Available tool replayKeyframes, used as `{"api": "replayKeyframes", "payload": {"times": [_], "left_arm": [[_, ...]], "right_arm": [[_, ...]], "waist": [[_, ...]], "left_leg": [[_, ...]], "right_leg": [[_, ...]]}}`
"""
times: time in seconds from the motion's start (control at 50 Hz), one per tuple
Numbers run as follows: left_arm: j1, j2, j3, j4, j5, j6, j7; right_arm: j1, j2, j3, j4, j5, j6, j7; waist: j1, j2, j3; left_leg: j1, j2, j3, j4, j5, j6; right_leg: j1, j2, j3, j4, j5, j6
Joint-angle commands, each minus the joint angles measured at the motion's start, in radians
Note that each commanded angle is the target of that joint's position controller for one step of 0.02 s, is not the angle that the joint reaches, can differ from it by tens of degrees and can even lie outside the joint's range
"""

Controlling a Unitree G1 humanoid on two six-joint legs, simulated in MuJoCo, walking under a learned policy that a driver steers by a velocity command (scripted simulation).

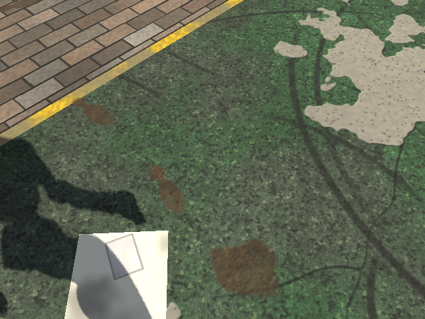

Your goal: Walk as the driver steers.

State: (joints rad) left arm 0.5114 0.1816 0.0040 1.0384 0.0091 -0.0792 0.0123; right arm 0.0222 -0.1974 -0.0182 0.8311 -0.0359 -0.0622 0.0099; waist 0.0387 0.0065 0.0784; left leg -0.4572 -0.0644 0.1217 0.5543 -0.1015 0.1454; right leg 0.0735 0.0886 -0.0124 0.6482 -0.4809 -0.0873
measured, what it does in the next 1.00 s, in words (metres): walks ahead: right foot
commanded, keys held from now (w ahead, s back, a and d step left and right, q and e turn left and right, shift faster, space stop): w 1.00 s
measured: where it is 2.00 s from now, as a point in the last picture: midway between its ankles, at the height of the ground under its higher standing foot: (234, 179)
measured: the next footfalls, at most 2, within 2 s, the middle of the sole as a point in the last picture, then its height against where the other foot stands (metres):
right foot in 0.54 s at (270, 312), level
left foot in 1.10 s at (213, 222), level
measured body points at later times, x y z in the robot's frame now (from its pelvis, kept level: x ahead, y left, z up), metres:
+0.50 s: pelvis +0.27 -0.02 +0.02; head +0.30 -0.02 +0.47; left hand +0.48 +0.18 -0.09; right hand +0.16 -0.25 -0.12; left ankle +0.12 +0.05 -0.71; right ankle +0.42 -0.12 -0.69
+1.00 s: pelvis +0.53 -0.04 +0.03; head +0.56 -0.04 +0.48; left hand +0.43 +0.18 -0.12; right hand +0.71 -0.26 -0.10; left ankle +0.70 +0.08 -0.67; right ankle +0.43 -0.11 -0.71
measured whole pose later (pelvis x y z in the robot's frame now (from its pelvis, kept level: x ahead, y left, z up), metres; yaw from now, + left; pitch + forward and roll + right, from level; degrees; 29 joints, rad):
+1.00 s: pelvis +0.53 -0.04 +0.03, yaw +1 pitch +0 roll -1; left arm 0.49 0.16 0.02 1.07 0.02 -0.10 0.00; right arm 0.03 -0.19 -0.02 0.90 -0.02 -0.04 0.03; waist 0.06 0.03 0.05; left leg -0.60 0.07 0.06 0.66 -0.02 0.05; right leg 0.08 0.09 -0.08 0.17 -0.26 -0.08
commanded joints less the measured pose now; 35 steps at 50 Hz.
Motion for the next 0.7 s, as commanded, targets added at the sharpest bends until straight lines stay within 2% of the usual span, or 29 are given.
{"api": "replayKeyframes", "payload": {"times": [0.02,0.04,0.06,0.08,0.1,0.12,0.14,0.18,0.24,0.32,0.4,0.44,0.48,0.5,0.52,0.54,0.56,0.58,0.6,0.62,0.64,0.66,0.68,0.7], "left_arm": [[0.043,0.131,0.031,-0.073,0.005,-0.006,-0.006],[-0.053,0.151,0.038,-0.111,0.007,-0.011,-0.009],[-0.108,0.149,0.039,-0.120,0.013,-0.014,-0.014],[-0.117,0.131,0.039,-0.116,0.017,-0.007,-0.017],[-0.096,0.106,0.035,-0.112,0.026,0.007,-0.023],[-0.085,0.079,0.031,-0.106,0.028,0.018,-0.029],[-0.092,0.068,0.029,-0.108,0.029,0.025,-0.033],[-0.161,0.070,0.031,-0.131,0.030,0.035,-0.039],[-0.315,0.086,0.032,-0.180,0.024,0.041,-0.041],[-0.460,0.073,0.024,-0.220,0.013,0.038,-0.044],[-0.572,0.073,0.020,-0.252,0.012,0.034,-0.043],[-0.607,0.079,0.021,-0.269,0.012,0.028,-0.042],[-0.584,0.089,0.026,-0.270,0.011,0.019,-0.039],[-0.523,0.098,0.032,-0.253,0.012,0.014,-0.034],[-0.405,0.115,0.043,-0.214,0.013,0.007,-0.026],[-0.226,0.144,0.059,-0.153,0.023,-0.003,-0.016],[-0.040,0.227,0.084,-0.117,0.050,-0.011,-0.003],[-0.008,0.298,0.103,-0.106,0.052,-0.003,-0.009],[-0.077,0.231,0.094,-0.110,0.013,0.008,-0.020],[-0.187,0.183,0.079,-0.123,0.003,0.005,-0.024],[-0.237,0.135,0.068,-0.125,0.007,-0.003,-0.028],[-0.245,0.107,0.060,-0.115,0.006,-0.010,-0.026],[-0.240,0.076,0.049,-0.098,0.005,-0.015,-0.022],[-0.211,0.072,0.047,-0.082,0.004,-0.022,-0.020]], "right_arm": [[0.411,-0.225,-0.077,0.087,0.021,0.007,-0.003],[0.287,-0.175,-0.064,0.068,0.033,0.004,0.000],[0.238,-0.120,-0.052,0.065,0.031,-0.004,0.005],[0.234,-0.092,-0.042,0.077,0.024,-0.015,0.005],[0.247,-0.067,-0.033,0.097,0.023,-0.024,0.000],[0.269,-0.063,-0.029,0.113,0.023,-0.033,-0.002],[0.297,-0.072,-0.030,0.130,0.025,-0.043,-0.002],[0.336,-0.100,-0.034,0.152,0.029,-0.051,-0.002],[0.398,-0.107,-0.030,0.171,0.031,-0.048,-0.001],[0.479,-0.103,-0.022,0.194,0.031,-0.045,-0.005],[0.546,-0.103,-0.017,0.219,0.020,-0.040,-0.016],[0.557,-0.113,-0.018,0.230,0.012,-0.037,-0.023],[0.534,-0.125,-0.021,0.234,0.008,-0.035,-0.029],[0.511,-0.134,-0.023,0.233,0.009,-0.035,-0.031],[0.496,-0.143,-0.026,0.234,0.010,-0.033,-0.031],[0.475,-0.142,-0.024,0.230,0.017,-0.032,-0.028],[0.465,-0.111,-0.013,0.193,0.027,-0.036,-0.025],[0.591,-0.017,0.000,0.190,0.062,-0.033,-0.015],[0.512,-0.125,-0.029,0.196,0.032,-0.030,-0.020],[0.424,-0.118,-0.032,0.162,0.029,-0.035,-0.015],[0.382,-0.099,-0.030,0.153,0.027,-0.037,-0.012],[0.367,-0.087,-0.032,0.152,0.015,-0.026,-0.008],[0.388,-0.063,-0.028,0.156,0.004,-0.012,0.000],[0.393,-0.048,-0.028,0.158,0.001,-0.001,0.006]], "waist": [[-0.147,0.071,-0.297],[-0.094,0.044,-0.126],[-0.076,-0.005,-0.047],[-0.044,-0.025,-0.016],[-0.013,-0.015,-0.016],[-0.001,-0.004,-0.020],[0.004,0.002,-0.018],[0.002,0.018,0.003],[-0.034,0.023,0.033],[-0.081,0.042,0.028],[-0.117,0.057,0.034],[-0.119,0.063,0.040],[-0.088,0.068,0.033],[-0.055,0.076,0.005],[-0.006,0.076,-0.053],[0.070,0.051,-0.146],[0.130,-0.033,-0.277],[0.069,-0.258,-0.389],[0.059,-0.078,-0.301],[0.016,-0.063,-0.157],[-0.009,-0.027,-0.094],[-0.035,-0.032,-0.062],[-0.063,-0.052,-0.057],[-0.070,-0.061,-0.059]], "left_leg": [[0.711,0.438,-0.847,-0.272,-0.319,0.251],[0.549,0.412,-0.693,-0.333,-0.395,0.214],[0.418,0.373,-0.602,-0.377,-0.312,0.184],[0.337,0.331,-0.517,-0.393,-0.202,0.150],[0.273,0.296,-0.445,-0.408,-0.123,0.123],[0.248,0.280,-0.395,-0.419,-0.060,0.114],[0.237,0.268,-0.359,-0.426,-0.002,0.112],[0.231,0.249,-0.298,-0.454,0.022,0.103],[0.284,0.225,-0.251,-0.474,0.088,0.076],[0.373,0.206,-0.203,-0.450,0.217,0.032],[0.509,0.232,-0.196,-0.402,0.326,0.041],[0.575,0.261,-0.201,-0.367,0.388,0.055],[0.602,0.280,-0.190,-0.308,0.523,0.049],[0.592,0.278,-0.175,-0.240,0.662,0.036],[0.579,0.265,-0.161,-0.115,0.767,0.023],[0.488,0.229,-0.127,0.077,0.711,0.002],[0.269,0.180,-0.093,0.369,0.367,-0.015],[-0.083,-0.013,-0.057,0.729,-0.401,-0.058],[-0.172,0.038,-0.184,0.785,-0.373,-0.039],[-0.190,0.080,-0.181,0.748,-0.268,-0.037],[-0.156,0.110,-0.174,0.698,-0.209,-0.042],[-0.117,0.132,-0.170,0.654,-0.188,-0.050],[-0.070,0.144,-0.164,0.618,-0.175,-0.062],[-0.049,0.142,-0.154,0.600,-0.168,-0.070]], "right_leg": [[-0.666,-0.014,0.087,0.787,0.012,-0.020],[-0.710,-0.080,0.087,0.732,0.126,-0.028],[-0.679,-0.108,0.076,0.677,0.174,-0.029],[-0.633,-0.135,0.079,0.628,0.193,-0.024],[-0.574,-0.152,0.077,0.583,0.200,-0.010],[-0.545,-0.160,0.069,0.550,0.202,0.001],[-0.548,-0.166,0.056,0.525,0.210,0.011],[-0.604,-0.189,0.031,0.459,0.267,0.028],[-0.717,-0.210,-0.002,0.326,0.391,0.052],[-0.730,-0.187,-0.039,0.134,0.504,0.066],[-0.744,-0.152,-0.060,0.012,0.491,0.054],[-0.745,-0.139,-0.061,-0.030,0.437,0.037],[-0.675,-0.116,-0.068,-0.080,0.360,0.006],[-0.576,-0.086,-0.079,-0.107,0.320,-0.013],[-0.434,-0.051,-0.090,-0.145,0.310,-0.036],[-0.202,-0.056,-0.077,-0.195,0.357,-0.066],[0.072,-0.274,0.156,-0.196,0.273,-0.122],[0.303,-0.536,0.641,-0.301,0.242,-0.275],[0.209,-0.477,0.645,-0.359,0.188,-0.240],[0.058,-0.442,0.479,-0.389,0.234,-0.206],[-0.059,-0.399,0.380,-0.425,0.346,-0.179],[-0.134,-0.356,0.301,-0.443,0.412,-0.149],[-0.187,-0.321,0.238,-0.463,0.449,-0.126],[-0.206,-0.310,0.209,-0.472,0.497,-0.122]]}}
Keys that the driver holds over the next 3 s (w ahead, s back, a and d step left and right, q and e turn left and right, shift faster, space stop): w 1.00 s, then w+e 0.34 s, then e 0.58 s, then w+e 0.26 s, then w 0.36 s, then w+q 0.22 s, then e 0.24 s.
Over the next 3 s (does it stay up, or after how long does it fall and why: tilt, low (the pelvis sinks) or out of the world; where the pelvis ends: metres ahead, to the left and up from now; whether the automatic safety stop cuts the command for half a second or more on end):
stays up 1.11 -0.26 0.03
